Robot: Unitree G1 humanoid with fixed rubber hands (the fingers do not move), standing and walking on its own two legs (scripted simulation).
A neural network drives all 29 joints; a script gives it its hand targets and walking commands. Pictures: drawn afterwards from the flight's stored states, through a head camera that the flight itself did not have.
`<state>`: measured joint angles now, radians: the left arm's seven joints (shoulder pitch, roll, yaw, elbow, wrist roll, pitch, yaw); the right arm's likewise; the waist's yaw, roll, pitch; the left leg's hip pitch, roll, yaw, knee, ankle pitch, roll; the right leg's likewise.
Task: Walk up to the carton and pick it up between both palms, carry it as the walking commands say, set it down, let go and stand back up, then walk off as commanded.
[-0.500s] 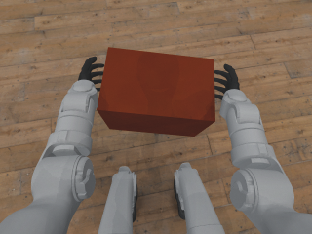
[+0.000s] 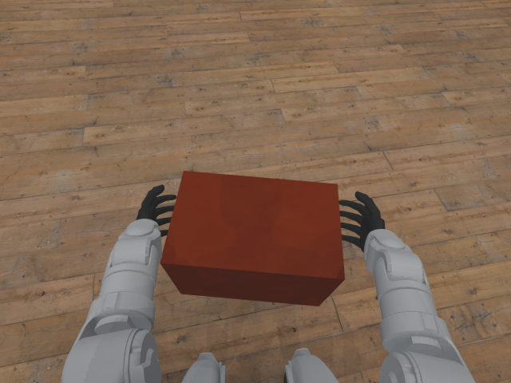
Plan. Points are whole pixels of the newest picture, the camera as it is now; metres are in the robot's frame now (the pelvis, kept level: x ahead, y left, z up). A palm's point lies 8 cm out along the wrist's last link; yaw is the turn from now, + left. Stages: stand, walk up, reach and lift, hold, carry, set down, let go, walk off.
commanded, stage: reach and lift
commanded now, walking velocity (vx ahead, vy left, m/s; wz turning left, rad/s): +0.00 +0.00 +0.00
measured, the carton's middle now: (254, 242) +0.38 -0.01 -0.12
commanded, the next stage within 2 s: hold in 1.94 s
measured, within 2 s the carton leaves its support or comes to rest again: neither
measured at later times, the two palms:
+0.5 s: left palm (139, 219) +0.36 +0.17 +0.06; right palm (401, 231) +0.32 -0.21 +0.06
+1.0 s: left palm (115, 208) +0.34 +0.18 +0.11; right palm (417, 222) +0.31 -0.19 +0.12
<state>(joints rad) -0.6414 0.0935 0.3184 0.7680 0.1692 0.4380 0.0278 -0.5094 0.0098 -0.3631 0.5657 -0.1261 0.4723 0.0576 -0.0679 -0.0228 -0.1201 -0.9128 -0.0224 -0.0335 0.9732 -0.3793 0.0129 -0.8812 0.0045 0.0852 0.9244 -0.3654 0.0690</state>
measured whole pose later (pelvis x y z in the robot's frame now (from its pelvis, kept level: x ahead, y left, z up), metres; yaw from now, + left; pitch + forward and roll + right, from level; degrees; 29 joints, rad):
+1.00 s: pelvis +0.02 -0.01 +0.06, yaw +1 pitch -1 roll -1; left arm -0.49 0.06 0.25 0.63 0.18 0.68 0.02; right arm -0.34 0.04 -0.30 0.39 -0.19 0.75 0.05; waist -0.03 -0.02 -0.12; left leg -0.26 -0.01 -0.04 0.51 -0.23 0.01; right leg -0.23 -0.01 0.08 0.46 -0.21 0.06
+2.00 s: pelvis +0.02 -0.01 +0.06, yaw +1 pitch -3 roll +0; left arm -0.37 0.02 0.25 0.48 0.25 0.73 -0.02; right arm -0.25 0.05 -0.25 0.30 -0.22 0.78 0.08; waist 0.00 -0.01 -0.10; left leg -0.19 -0.01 -0.04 0.46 -0.21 0.00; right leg -0.17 -0.01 0.09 0.42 -0.19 0.05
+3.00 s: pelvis +0.03 -0.06 +0.06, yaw -1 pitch +3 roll +2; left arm -0.36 0.01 0.20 0.02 0.09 1.07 0.11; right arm -0.28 0.07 -0.18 -0.10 -0.14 1.12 -0.14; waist -0.03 0.00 -0.07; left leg -0.38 0.04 0.05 0.65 -0.38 -0.04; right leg -0.28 0.02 0.07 0.58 -0.33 -0.02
